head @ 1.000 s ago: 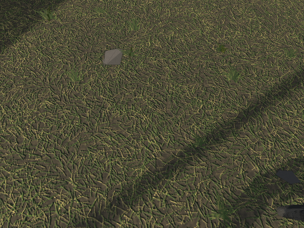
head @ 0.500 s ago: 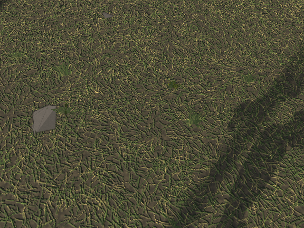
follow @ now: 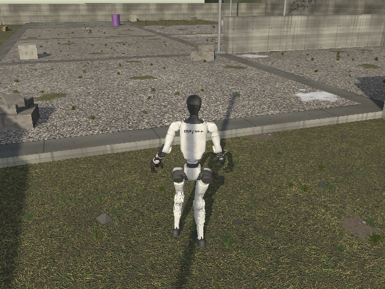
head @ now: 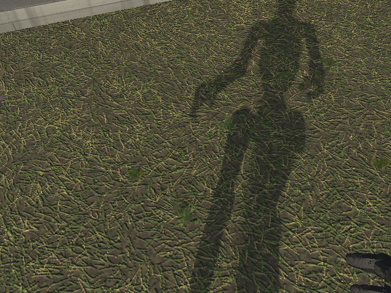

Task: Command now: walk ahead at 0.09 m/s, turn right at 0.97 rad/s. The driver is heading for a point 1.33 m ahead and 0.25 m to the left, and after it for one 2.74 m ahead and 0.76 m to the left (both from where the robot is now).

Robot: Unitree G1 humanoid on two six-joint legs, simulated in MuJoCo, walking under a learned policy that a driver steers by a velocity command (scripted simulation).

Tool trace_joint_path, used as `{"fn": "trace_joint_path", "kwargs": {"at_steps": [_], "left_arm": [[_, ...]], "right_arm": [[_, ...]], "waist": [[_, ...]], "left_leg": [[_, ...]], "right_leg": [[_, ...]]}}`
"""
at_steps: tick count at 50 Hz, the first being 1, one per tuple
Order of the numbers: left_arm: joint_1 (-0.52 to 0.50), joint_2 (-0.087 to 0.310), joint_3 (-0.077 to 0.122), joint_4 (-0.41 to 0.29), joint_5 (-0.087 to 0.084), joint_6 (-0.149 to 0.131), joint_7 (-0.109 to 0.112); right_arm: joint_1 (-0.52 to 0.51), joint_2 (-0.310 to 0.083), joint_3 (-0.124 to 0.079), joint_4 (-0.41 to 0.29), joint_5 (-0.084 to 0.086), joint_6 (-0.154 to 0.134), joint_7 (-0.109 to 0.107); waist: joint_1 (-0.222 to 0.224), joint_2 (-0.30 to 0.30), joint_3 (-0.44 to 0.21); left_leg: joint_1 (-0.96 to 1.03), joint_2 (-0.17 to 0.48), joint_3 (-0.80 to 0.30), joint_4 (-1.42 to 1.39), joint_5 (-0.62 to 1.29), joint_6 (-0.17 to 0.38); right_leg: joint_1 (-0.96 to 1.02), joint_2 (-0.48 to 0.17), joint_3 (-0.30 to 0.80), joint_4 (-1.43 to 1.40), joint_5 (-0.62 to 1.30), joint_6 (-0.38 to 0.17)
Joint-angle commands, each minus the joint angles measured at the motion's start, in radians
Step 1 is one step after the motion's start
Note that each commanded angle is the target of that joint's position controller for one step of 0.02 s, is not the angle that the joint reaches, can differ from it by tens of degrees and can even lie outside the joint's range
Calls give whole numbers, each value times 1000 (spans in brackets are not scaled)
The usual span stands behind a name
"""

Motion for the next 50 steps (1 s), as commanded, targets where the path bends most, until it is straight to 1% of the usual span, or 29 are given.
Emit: {"fn": "trace_joint_path", "kwargs": {"at_steps": [1,2,3,4,5,6,9,14,15,17,18,19,20,21,23,24,26,28,31,33,36,37,38,39,40,41,43,45,50], "left_arm": [[39,-33,-17,-81,17,-9,-13],[129,31,-7,-104,6,-15,-28],[129,122,13,-81,7,-21,-39],[72,169,26,-55,2,-12,-38],[42,153,24,-44,5,3,-29],[34,127,13,-50,9,10,-24],[17,35,-23,-61,12,-3,-26],[2,-8,-49,-35,32,-17,-36],[20,-14,-48,-18,34,-17,-40],[60,12,-32,7,31,-17,-43],[82,61,-19,4,37,-17,-38],[102,154,4,5,66,-11,-28],[91,172,18,16,86,-12,-31],[44,122,2,-4,94,-27,-26],[-103,30,-25,-33,65,-51,-13],[-135,13,-30,-37,50,-57,-9],[-130,4,-31,-29,45,-55,-1],[-80,14,-22,-11,44,-44,8],[-45,74,4,5,42,-32,6],[-45,106,19,13,31,-35,-6],[-74,110,29,22,-1,-50,-26],[-53,89,28,39,-6,-56,-33],[-5,57,23,53,8,-63,-42],[-53,-18,-5,-21,65,-69,-46],[-161,19,-1,-46,61,-75,-40],[-205,50,7,-50,33,-74,-34],[-174,56,12,-25,38,-70,-14],[-133,55,16,-9,47,-69,-15],[-130,9,-3,12,34,-74,-27]], "right_arm": [[61,-143,-54,-48,-16,-17,-7],[100,-159,-57,-51,-47,0,-9],[88,-148,-68,-59,-32,8,-12],[65,-89,-53,-76,-25,17,-17],[51,-74,-44,-82,-21,33,-19],[33,-86,-43,-83,-16,44,-21],[55,-110,-50,-53,-24,64,-22],[110,-103,-50,-7,4,75,-1],[119,-94,-45,1,8,76,5],[160,-133,-57,12,30,79,8],[178,-130,-58,15,31,72,10],[163,-81,-47,-18,26,57,18],[92,-102,-56,-53,35,44,14],[96,-158,-82,-45,28,47,7],[219,-136,-94,17,31,85,-11],[249,-127,-95,27,26,103,-17],[230,-96,-86,5,27,118,-15],[159,-63,-69,-39,30,118,2],[112,-33,-49,-92,27,114,40],[129,-64,-59,-103,29,116,55],[180,-87,-78,-100,30,132,59],[223,-104,-91,-86,28,134,49],[305,-185,-124,-70,25,131,29],[325,-340,-155,-94,17,121,11],[338,-295,-139,-111,-21,89,28],[299,-264,-126,-104,-20,69,34],[175,-198,-107,-113,29,70,14],[98,-185,-97,-138,24,86,-4],[113,-210,-110,-135,24,98,-22]], "waist": [[-8,51,-230],[38,229,-281],[18,232,-272],[-20,119,-210],[-24,48,-170],[-22,35,-129],[-28,79,-123],[-62,175,-163],[-54,178,-148],[-27,171,-102],[-19,131,-107],[-22,-95,-117],[14,-288,-98],[8,-226,-68],[-68,-185,-52],[-77,-186,-41],[-72,-168,-30],[-27,-161,-42],[4,-182,-77],[-2,-191,-89],[-47,-178,-90],[-69,-137,-100],[-94,25,-134],[-70,374,-140],[-153,251,-278],[-140,143,-224],[-67,49,-131],[-24,75,-129],[-38,83,-148]], "left_leg": [[472,292,-186,-106,340,158],[556,494,-446,-118,434,340],[518,515,-523,-130,283,397],[448,416,-367,-117,161,351],[374,340,-252,-118,87,298],[294,300,-189,-139,60,279],[231,223,-43,-169,134,275],[253,240,-72,-179,-4,298],[228,231,-84,-175,-79,286],[124,198,-104,-163,-187,236],[28,174,-103,-132,-275,181],[-118,79,18,38,-374,109],[-164,6,169,254,-487,64],[-160,42,142,492,-517,32],[-184,51,132,703,-438,5],[-202,64,134,765,-390,-11],[-216,89,173,748,-308,-34],[-227,120,201,598,-257,-46],[-119,142,244,409,-307,-22],[-37,126,288,325,-322,8],[90,98,327,139,-238,67],[199,69,321,40,-146,100],[403,105,189,-45,158,162],[606,374,-250,-32,626,353],[581,456,-389,-96,493,489],[541,414,-302,-122,357,449],[432,313,-192,-125,189,340],[317,250,-142,-131,183,308],[287,200,-196,-114,35,289]], "right_leg": [[-156,-85,33,294,-318,51],[-308,-54,-77,467,-456,104],[-363,-153,-134,623,-370,154],[-365,-186,-147,678,-279,173],[-347,-199,-170,713,-214,185],[-329,-205,-193,711,-179,188],[-235,-207,-279,542,-151,179],[-45,-245,-288,141,-152,150],[11,-241,-292,29,-104,140],[151,-200,-328,-195,41,87],[258,-273,-271,-204,59,47],[310,-482,-88,-216,106,-44],[162,-646,57,-325,164,-166],[115,-667,51,-341,250,-199],[109,-571,-112,-315,347,-123],[115,-556,-168,-306,391,-106],[128,-526,-258,-304,395,-98],[210,-531,-295,-287,381,-102],[235,-578,-329,-260,436,-113],[215,-603,-349,-237,480,-107],[187,-616,-401,-140,470,-47],[135,-585,-452,-45,424,5],[-20,-500,-522,176,273,86],[-414,-327,-526,519,-374,196],[-475,-270,-287,668,-431,192],[-488,-286,-244,692,-353,166],[-481,-310,-223,584,-178,146],[-372,-277,-236,517,-76,156],[-287,-209,-214,247,-2,179]]}}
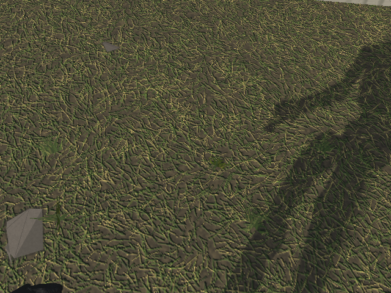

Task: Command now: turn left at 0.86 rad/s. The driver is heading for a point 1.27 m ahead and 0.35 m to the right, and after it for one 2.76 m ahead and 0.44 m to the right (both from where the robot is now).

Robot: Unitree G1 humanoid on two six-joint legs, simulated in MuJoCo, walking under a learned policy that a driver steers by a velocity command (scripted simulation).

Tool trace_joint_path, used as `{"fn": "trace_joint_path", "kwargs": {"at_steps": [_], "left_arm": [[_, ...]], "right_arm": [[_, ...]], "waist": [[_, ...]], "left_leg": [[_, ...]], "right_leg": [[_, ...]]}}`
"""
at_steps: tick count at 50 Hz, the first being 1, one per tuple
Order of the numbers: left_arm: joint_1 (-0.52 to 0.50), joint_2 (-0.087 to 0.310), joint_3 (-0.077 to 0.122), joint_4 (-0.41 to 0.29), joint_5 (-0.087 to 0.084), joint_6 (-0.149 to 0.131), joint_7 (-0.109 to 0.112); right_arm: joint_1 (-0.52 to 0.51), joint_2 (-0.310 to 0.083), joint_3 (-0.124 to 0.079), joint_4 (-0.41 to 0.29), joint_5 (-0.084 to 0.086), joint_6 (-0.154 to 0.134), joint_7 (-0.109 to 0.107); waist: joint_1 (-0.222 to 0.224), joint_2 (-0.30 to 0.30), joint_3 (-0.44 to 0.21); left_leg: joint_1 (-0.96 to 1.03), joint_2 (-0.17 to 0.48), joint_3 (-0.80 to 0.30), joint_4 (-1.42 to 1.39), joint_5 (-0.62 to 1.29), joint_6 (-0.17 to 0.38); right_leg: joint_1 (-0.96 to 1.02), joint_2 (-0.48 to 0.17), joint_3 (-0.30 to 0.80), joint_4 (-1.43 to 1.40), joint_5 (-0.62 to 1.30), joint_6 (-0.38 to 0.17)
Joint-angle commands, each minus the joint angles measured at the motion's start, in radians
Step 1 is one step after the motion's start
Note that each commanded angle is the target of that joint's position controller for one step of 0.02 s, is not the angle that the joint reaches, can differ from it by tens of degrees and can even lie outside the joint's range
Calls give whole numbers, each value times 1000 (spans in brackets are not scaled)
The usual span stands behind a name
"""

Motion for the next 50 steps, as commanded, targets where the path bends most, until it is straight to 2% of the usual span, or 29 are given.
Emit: {"fn": "trace_joint_path", "kwargs": {"at_steps": [1,6,9,10,11,12,13,14,16,19,23,24,25,26,27,28,29,31,35,39,42,43,44,45,46,47,48,49,50], "left_arm": [[3,50,7,-48,-5,-13,-5],[27,71,3,-39,-9,-18,-23],[60,-1,-25,-31,4,-32,-45],[31,28,-26,-44,19,-33,-47],[-25,99,-19,-74,23,-33,-42],[-57,96,-17,-72,18,-31,-40],[-43,101,-11,-81,5,-27,-42],[-1,129,0,-73,-10,-22,-38],[43,180,21,-79,-29,-14,-25],[76,155,30,-94,-35,4,-5],[11,130,39,-134,-56,41,6],[1,97,30,-158,-60,46,6],[48,91,26,-165,-53,41,-2],[98,146,48,-141,-31,35,-10],[123,176,62,-114,-34,37,-18],[132,158,60,-101,-39,46,-20],[120,128,49,-100,-40,52,-23],[65,82,26,-126,-48,55,-34],[-15,59,5,-184,-43,56,-54],[0,82,13,-192,-40,69,-65],[44,100,32,-186,-43,90,-68],[122,118,48,-162,-40,91,-60],[237,196,81,-136,-36,86,-39],[255,346,108,-159,-37,77,-22],[229,310,90,-190,7,40,-39],[189,249,69,-181,4,18,-47],[137,205,56,-168,-19,10,-38],[85,166,40,-172,-35,14,-28],[30,144,26,-177,-32,18,-17]], "right_arm": [[-59,-174,-52,-84,1,-8,-14],[-64,-127,-23,-72,-19,-2,4],[-66,4,37,-35,-31,-13,15],[5,22,41,-7,-51,-24,18],[95,-15,29,4,-67,-33,18],[45,-49,17,-6,-65,-37,12],[-27,-92,4,-9,-51,-38,3],[-79,-97,-4,-20,-44,-37,-3],[-81,-62,-5,-25,-37,-36,-4],[-68,-14,-5,-11,-21,-55,6],[30,-23,-22,43,-7,-71,21],[24,-89,-39,48,-26,-65,21],[5,-138,-51,45,-49,-60,22],[-45,-93,-38,17,-62,-65,17],[-75,-54,-24,1,-53,-66,6],[-110,-48,-22,-2,-40,-63,-3],[-115,-51,-21,3,-26,-64,-9],[-69,-76,-25,19,-30,-54,-20],[-10,-123,-39,39,-35,-34,-17],[-40,-167,-55,47,-14,-37,8],[-54,-160,-59,60,14,-54,27],[-57,-141,-55,70,22,-57,30],[-15,-112,-47,80,12,-66,36],[-32,-19,-17,12,-55,-75,39],[-92,-57,-18,-6,-56,-79,32],[-142,-102,-27,-4,-22,-75,25],[-141,-103,-27,1,-14,-71,15],[-120,-109,-30,23,-25,-62,2],[-82,-117,-32,41,-31,-52,-2]], "waist": [[12,136,-169],[-22,187,-186],[13,152,-178],[-32,73,-157],[-123,-89,-119],[-118,-179,-75],[-71,-168,-37],[-40,-157,-36],[-22,-169,-43],[-3,-182,-103],[-42,-130,-195],[-22,19,-166],[9,259,-121],[22,222,-123],[35,121,-125],[50,78,-106],[38,80,-81],[-5,110,-62],[-57,137,-84],[-40,162,-89],[0,169,-107],[45,136,-137],[95,7,-181],[40,-329,-200],[94,-243,-353],[93,-125,-285],[55,-89,-201],[28,-52,-163],[-3,-66,-159]], "left_leg": [[148,208,-277,-106,141,150],[119,229,-303,-43,207,149],[57,186,-240,-22,128,88],[39,119,-172,25,-22,35],[50,30,-76,90,-203,-21],[110,31,-25,67,-171,-64],[125,31,-2,67,-138,-68],[122,24,22,83,-124,-62],[58,-1,53,109,-159,-62],[-6,-22,50,123,-235,-69],[191,38,29,-87,-43,-48],[279,159,-93,-126,52,21],[323,358,-289,-181,303,148],[312,482,-324,-161,482,231],[293,457,-237,-143,511,220],[283,396,-147,-127,474,181],[303,356,-77,-124,476,156],[320,317,26,-130,534,153],[373,351,103,-139,497,170],[312,375,204,-112,503,136],[299,385,263,1,508,75],[244,352,314,130,527,31],[58,281,350,346,361,-49],[-331,127,341,673,-478,-141],[-398,68,83,827,-530,-148],[-407,101,48,842,-453,-127],[-410,121,50,782,-358,-110],[-383,144,51,724,-285,-110],[-310,142,68,702,-228,-119]], "right_leg": [[13,26,13,-130,48,9],[150,-12,-21,-230,27,-11],[386,-55,-32,-534,232,-54],[429,-110,78,-571,375,-86],[368,-200,202,-582,478,-163],[227,-234,285,-638,285,-252],[194,-200,297,-661,167,-239],[199,-187,313,-663,128,-222],[264,-187,364,-644,137,-236],[388,-183,424,-594,300,-268],[332,-115,389,-488,376,-210],[158,-33,273,-374,229,-153],[-26,87,96,-215,-121,-84],[-73,28,67,39,-274,-36],[-68,-6,53,156,-237,-16],[-79,-25,34,203,-173,0],[-125,-46,19,214,-104,13],[-149,-67,-46,174,-34,32],[-99,-105,-105,0,-11,34],[61,-92,-180,-168,7,-5],[199,-59,-213,-342,42,-63],[336,-23,-218,-448,119,-100],[576,-48,-92,-532,414,-168],[797,-309,327,-483,943,-326],[741,-424,533,-566,758,-489],[679,-392,419,-603,628,-452],[604,-333,335,-612,520,-389],[539,-292,274,-610,476,-340],[465,-269,208,-609,520,-322]]}}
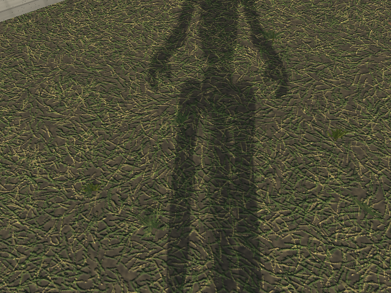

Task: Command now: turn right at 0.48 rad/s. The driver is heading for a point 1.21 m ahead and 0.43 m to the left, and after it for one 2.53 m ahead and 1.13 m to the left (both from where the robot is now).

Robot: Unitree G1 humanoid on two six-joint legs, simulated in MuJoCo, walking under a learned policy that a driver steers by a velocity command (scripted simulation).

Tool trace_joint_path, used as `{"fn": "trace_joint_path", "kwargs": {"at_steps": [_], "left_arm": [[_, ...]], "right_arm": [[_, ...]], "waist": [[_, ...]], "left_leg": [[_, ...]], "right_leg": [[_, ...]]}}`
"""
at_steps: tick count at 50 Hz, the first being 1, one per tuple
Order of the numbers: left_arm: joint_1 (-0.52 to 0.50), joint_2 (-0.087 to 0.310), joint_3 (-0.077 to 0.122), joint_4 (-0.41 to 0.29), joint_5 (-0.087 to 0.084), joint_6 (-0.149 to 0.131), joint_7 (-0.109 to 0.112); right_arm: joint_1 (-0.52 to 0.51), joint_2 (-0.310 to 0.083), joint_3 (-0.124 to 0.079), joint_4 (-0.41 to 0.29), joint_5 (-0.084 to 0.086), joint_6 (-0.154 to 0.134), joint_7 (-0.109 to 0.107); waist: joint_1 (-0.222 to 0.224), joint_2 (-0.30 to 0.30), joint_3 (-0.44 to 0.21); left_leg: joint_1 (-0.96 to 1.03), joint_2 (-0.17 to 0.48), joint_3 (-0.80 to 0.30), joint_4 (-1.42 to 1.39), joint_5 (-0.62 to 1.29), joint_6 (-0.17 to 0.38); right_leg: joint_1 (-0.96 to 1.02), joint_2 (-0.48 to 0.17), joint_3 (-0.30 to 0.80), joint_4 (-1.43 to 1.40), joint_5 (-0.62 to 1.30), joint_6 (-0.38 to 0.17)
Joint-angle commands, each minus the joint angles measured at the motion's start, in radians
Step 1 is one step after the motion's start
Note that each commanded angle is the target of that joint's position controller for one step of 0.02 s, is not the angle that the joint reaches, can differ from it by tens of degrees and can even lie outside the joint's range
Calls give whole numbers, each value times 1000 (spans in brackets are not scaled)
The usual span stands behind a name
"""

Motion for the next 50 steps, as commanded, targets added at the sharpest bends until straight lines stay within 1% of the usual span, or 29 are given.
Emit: {"fn": "trace_joint_path", "kwargs": {"at_steps": [1,5,6,8,9,11,13,16,20,21,23,25,26,27,28,29,30,31,33,35,38,42,44,45,46,47,48,49,50], "left_arm": [[-65,119,22,-75,8,-23,28],[-73,14,-26,-15,39,-40,33],[-64,21,-26,0,45,-42,31],[-51,83,-8,20,54,-40,28],[-46,118,3,26,51,-34,29],[25,177,27,45,23,-33,28],[62,167,28,65,5,-53,29],[67,138,29,79,1,-90,30],[22,147,42,74,0,-110,9],[53,143,33,91,85,-97,-3],[36,158,37,95,76,-86,-10],[13,144,28,92,64,-80,-9],[-47,92,7,66,76,-77,-12],[-153,-47,-36,-15,86,-81,-20],[-191,8,-32,-71,96,-95,-24],[-188,62,-26,-62,91,-110,-32],[-127,95,-22,-27,89,-120,-35],[-70,111,-19,9,93,-117,-37],[-48,109,-24,27,92,-91,-45],[-112,95,-33,9,77,-70,-45],[-218,60,-55,-20,58,-71,-49],[-292,60,-65,-61,43,-83,-47],[-157,89,-52,-14,49,-90,-32],[-15,125,-33,28,44,-90,-16],[208,151,-14,90,36,-86,5],[417,199,8,143,48,-89,27],[468,316,35,166,84,-96,28],[346,244,20,170,55,-94,3],[208,175,16,150,47,-97,-7]], "right_arm": [[22,-104,-21,-50,-6,0,-14],[82,-8,22,-6,10,15,-3],[62,-1,29,-11,12,18,1],[18,-57,19,-40,22,24,3],[5,-89,11,-54,28,27,3],[7,-104,10,-72,44,24,8],[-19,-91,12,-89,48,13,16],[-8,-49,18,-90,46,-12,31],[20,-22,28,-92,52,-20,49],[13,-52,22,-97,-34,11,91],[32,-53,16,-94,-27,23,116],[207,-68,6,-27,-26,17,105],[474,-136,-21,59,-27,8,82],[497,-241,-25,42,-18,-6,64],[394,-266,-28,-20,-13,-7,53],[352,-237,-25,-22,-18,-6,41],[337,-209,-19,-21,-16,-10,36],[307,-192,-11,-27,-12,-17,33],[284,-156,5,-25,-3,-40,30],[310,-149,5,-4,0,-56,34],[334,-154,-3,20,0,-65,32],[335,-173,-12,50,14,-78,19],[310,-188,-10,71,14,-87,17],[316,-212,-15,89,-2,-88,20],[282,-215,-16,96,-21,-82,20],[274,-155,-2,99,-38,-87,14],[348,15,38,46,2,-97,29],[351,-11,53,45,-10,-110,40],[272,-59,47,45,-19,-103,40]], "waist": [[-11,-126,-223],[-15,-140,-237],[4,-161,-212],[37,-185,-145],[48,-186,-112],[84,-189,-94],[94,-171,-48],[77,-115,-45],[49,-107,-73],[43,-105,-112],[26,-162,-92],[-73,-50,-107],[-208,162,-161],[-198,385,-95],[-173,259,-92],[-137,134,-61],[-97,53,-55],[-56,20,-55],[-26,48,-27],[-28,17,18],[-54,15,30],[-65,68,4],[-6,66,-77],[55,70,-169],[176,63,-258],[260,14,-338],[178,-377,-418],[108,-387,-354],[62,-220,-207]], "left_leg": [[-84,14,-38,31,127,-12],[102,46,-24,-229,222,-29],[136,48,-19,-290,231,-26],[133,38,-4,-330,195,-16],[96,32,4,-323,157,-10],[-28,39,15,-294,104,21],[-188,68,-19,-263,76,56],[-269,106,-40,-275,88,94],[-141,114,19,-348,116,107],[-2,38,104,-436,121,113],[144,-4,186,-492,158,129],[394,-75,207,-547,150,165],[606,-26,28,-638,-25,219],[643,203,-536,-870,-337,301],[648,285,-830,-1044,-365,378],[638,297,-746,-1003,-305,382],[579,254,-625,-968,-194,362],[517,193,-533,-970,-127,339],[415,118,-438,-1019,-19,329],[385,82,-391,-1047,108,342],[380,35,-339,-1026,317,334],[400,79,-362,-1018,615,298],[459,86,-313,-929,966,252],[509,77,-277,-768,1197,235],[457,50,-224,-502,1254,214],[270,3,-188,-159,1065,205],[-47,-197,-158,268,277,152],[-184,-211,-209,295,101,177],[-221,-114,-164,290,198,182]], "right_leg": [[214,-260,250,-204,477,-192],[162,-203,92,-218,421,-155],[144,-204,80,-233,345,-154],[120,-241,108,-262,190,-177],[125,-266,134,-270,134,-191],[198,-337,254,-357,-296,-202],[300,-408,367,-415,-500,-197],[415,-421,307,-438,-417,-162],[362,-369,107,-445,-297,-121],[302,-334,-11,-432,-342,-78],[192,-308,-103,-378,-388,-44],[36,-253,-209,-105,-271,-16],[-132,-176,-286,357,-61,11],[-536,-28,-176,678,-371,55],[-687,-24,25,764,-293,67],[-711,-92,52,761,-184,66],[-636,-122,45,692,-99,70],[-545,-140,37,627,-65,81],[-444,-137,17,547,11,106],[-443,-120,-7,455,57,124],[-391,-75,-29,249,151,133],[-197,-49,-30,37,258,90],[15,-4,-60,0,232,44],[149,39,-93,33,125,17],[353,40,-119,29,60,-6],[586,-78,12,82,-161,-23],[738,-331,609,-140,-597,-152],[667,-360,1005,-370,-614,-190],[544,-334,850,-337,-542,-219]]}}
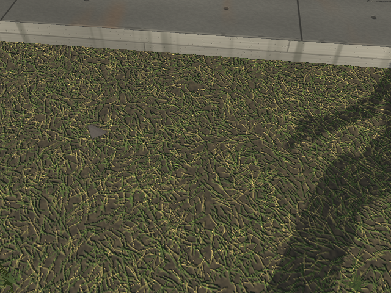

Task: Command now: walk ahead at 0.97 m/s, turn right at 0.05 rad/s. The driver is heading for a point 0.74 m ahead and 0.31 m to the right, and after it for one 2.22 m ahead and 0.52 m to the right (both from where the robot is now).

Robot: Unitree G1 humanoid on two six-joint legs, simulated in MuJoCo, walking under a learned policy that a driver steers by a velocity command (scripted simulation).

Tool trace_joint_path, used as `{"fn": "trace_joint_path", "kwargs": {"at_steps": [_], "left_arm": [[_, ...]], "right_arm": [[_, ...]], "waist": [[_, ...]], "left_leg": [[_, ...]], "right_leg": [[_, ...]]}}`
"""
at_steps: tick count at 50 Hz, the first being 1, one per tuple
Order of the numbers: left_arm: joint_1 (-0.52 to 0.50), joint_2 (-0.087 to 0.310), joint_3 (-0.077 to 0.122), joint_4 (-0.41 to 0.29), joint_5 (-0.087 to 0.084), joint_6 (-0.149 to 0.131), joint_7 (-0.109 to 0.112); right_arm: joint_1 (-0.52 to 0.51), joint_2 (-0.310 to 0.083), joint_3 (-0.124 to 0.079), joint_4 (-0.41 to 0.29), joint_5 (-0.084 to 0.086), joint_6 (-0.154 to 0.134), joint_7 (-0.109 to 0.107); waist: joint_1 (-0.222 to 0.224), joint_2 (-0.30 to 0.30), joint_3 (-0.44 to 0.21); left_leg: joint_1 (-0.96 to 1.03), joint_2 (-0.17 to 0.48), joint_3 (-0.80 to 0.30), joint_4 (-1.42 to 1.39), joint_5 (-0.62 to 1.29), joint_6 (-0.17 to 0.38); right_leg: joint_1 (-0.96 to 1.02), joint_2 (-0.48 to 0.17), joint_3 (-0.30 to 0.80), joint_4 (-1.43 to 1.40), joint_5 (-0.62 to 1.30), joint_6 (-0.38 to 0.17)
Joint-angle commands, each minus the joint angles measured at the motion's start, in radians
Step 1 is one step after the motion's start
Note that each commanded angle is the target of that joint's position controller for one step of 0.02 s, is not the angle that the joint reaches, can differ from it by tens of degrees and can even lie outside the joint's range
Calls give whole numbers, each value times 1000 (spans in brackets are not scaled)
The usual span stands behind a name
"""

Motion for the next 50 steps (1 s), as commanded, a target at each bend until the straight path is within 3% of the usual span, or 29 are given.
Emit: {"fn": "trace_joint_path", "kwargs": {"at_steps": [1,2,5,7,9,11,14,16,17,18,19,20,21,23,26,31,33,35,36,37,38,39,40,41,42,43,44,46,50], "left_arm": [[220,131,65,47,-16,-3,-10],[239,97,53,73,-16,-5,-11],[303,80,41,145,-23,-19,-3],[314,104,49,146,-24,-28,5],[280,126,62,130,-24,-28,6],[278,156,75,128,-37,-33,-6],[326,176,83,147,-52,-31,-10],[333,205,91,157,-49,-27,-13],[307,172,84,144,-51,-37,-15],[315,8,47,108,-57,-43,-5],[355,22,36,63,-73,-29,-1],[263,71,45,80,-47,-7,2],[205,72,47,79,-30,3,-11],[163,37,45,69,-14,27,-37],[54,-9,28,6,-7,61,-59],[-138,4,-3,-100,-12,60,-97],[-180,8,-12,-110,-12,58,-103],[-100,52,-1,-78,-12,56,-93],[19,86,12,-46,-13,54,-84],[214,128,34,10,-11,52,-71],[408,175,65,82,-13,50,-46],[335,236,92,91,-29,65,-17],[248,334,99,22,9,70,-11],[287,266,97,11,2,77,9],[240,216,84,36,-1,64,21],[198,168,69,50,0,42,21],[162,137,54,49,6,17,22],[175,88,34,85,-6,-27,15],[219,67,30,129,-21,-70,-14]], "right_arm": [[-99,-66,17,-129,-27,-36,14],[-177,-67,19,-155,-44,-33,16],[-233,-15,49,-214,-70,-11,25],[-321,-10,67,-261,-67,-10,32],[-433,1,87,-303,-43,-17,47],[-462,4,90,-308,-22,-18,52],[-428,-44,67,-292,-23,-20,29],[-217,-91,34,-228,-32,-26,-1],[-37,-153,6,-205,-44,-31,-25],[104,-222,-16,-186,-70,-29,-43],[39,-244,-29,-186,-55,-14,-41],[-73,-132,-12,-202,-44,-10,-38],[-109,-64,2,-196,-35,-14,-30],[-96,-22,14,-155,-35,-26,-26],[-43,22,21,-88,-5,-51,-11],[-77,-19,13,-55,-8,-68,-17],[-38,-65,7,-40,-10,-67,-23],[1,-130,-8,-39,-10,-49,-36],[-16,-164,-17,-46,-14,-31,-43],[-61,-187,-23,-65,-17,-15,-47],[-85,-178,-23,-78,-27,-4,-39],[-72,-73,0,-90,-36,-10,-18],[66,-30,26,-191,-1,-26,-21],[-55,-98,22,-189,0,-43,-23],[-64,-96,25,-177,10,-44,-25],[-80,-78,31,-160,-1,-35,-23],[-52,-58,38,-133,-11,-15,-15],[-31,-21,41,-103,-12,32,8],[-227,25,47,-153,14,35,29]], "waist": [[85,-68,-117],[79,-24,-66],[20,-106,17],[17,-86,64],[31,-87,86],[48,-92,60],[42,-61,5],[-60,-8,-141],[-149,21,-240],[-151,205,-348],[-80,328,-384],[-62,155,-199],[-54,68,-107],[-15,68,-29],[11,79,14],[47,22,85],[47,8,90],[101,51,12],[173,70,-59],[268,84,-147],[331,34,-227],[232,-200,-167],[98,-278,-366],[182,-76,-354],[121,-3,-159],[67,70,-72],[25,92,-36],[-19,72,28],[27,-14,121]], "left_leg": [[-609,83,36,313,132,3],[-579,112,53,232,127,-6],[-584,159,69,69,50,-66],[-603,191,96,-83,77,-108],[-449,176,139,-318,220,-132],[-241,134,184,-419,369,-136],[-154,110,179,-519,371,-122],[111,82,195,-555,246,-97],[327,227,58,-563,67,-68],[517,525,-310,-656,-304,-32],[458,617,-715,-852,-502,43],[319,551,-562,-856,-479,37],[210,498,-367,-838,-269,24],[79,425,-131,-860,15,-4],[64,399,72,-883,314,-35],[-29,318,372,-978,586,-68],[-15,309,440,-946,923,-87],[85,329,450,-772,1355,-103],[90,349,443,-599,1462,-103],[29,371,420,-359,1483,-89],[-143,340,409,-28,1200,-87],[-439,140,399,365,59,-105],[-735,104,207,624,-123,-120],[-811,137,129,595,11,-113],[-802,192,141,503,66,-101],[-720,234,136,412,81,-95],[-623,251,117,362,83,-92],[-510,272,80,237,81,-99],[-595,236,140,-82,351,-60]], "right_leg": [[585,-309,754,-425,-453,-224],[484,-251,644,-428,-343,-199],[350,-180,538,-463,-207,-225],[275,-191,517,-522,-153,-248],[145,-144,436,-579,-122,-215],[72,-140,410,-613,10,-186],[231,-157,400,-470,290,-139],[243,-82,330,-103,531,-95],[97,-30,287,182,395,-71],[-117,38,205,502,-283,-66],[-256,26,138,678,-261,-69],[-316,-56,121,708,-155,-71],[-305,-89,109,664,-98,-65],[-258,-133,110,614,-78,-47],[-319,-162,84,594,-42,-40],[-197,-129,-48,258,184,-64],[-55,-65,-140,119,208,-101],[79,17,-184,88,150,-132],[212,46,-172,85,105,-151],[423,59,-127,72,67,-184],[701,60,-50,11,22,-216],[826,-80,177,-52,-35,-239],[1069,-360,725,-196,0,-417],[997,-368,783,-372,-193,-398],[791,-361,678,-420,-204,-348],[598,-324,578,-432,-143,-304],[453,-297,481,-443,-56,-279],[261,-247,326,-511,-15,-231],[280,-127,23,-580,361,-89]]}}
